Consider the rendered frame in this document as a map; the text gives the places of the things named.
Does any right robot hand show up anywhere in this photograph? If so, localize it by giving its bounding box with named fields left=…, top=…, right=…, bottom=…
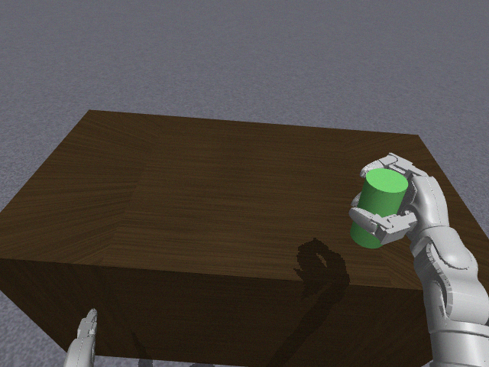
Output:
left=348, top=153, right=449, bottom=245

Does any right robot arm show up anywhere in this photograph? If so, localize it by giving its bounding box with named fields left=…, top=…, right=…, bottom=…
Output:
left=410, top=226, right=489, bottom=367

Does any can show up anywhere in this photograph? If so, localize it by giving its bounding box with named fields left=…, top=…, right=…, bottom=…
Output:
left=350, top=168, right=408, bottom=248

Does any left robot hand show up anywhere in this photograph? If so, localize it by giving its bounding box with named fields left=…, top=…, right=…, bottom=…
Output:
left=63, top=309, right=97, bottom=367

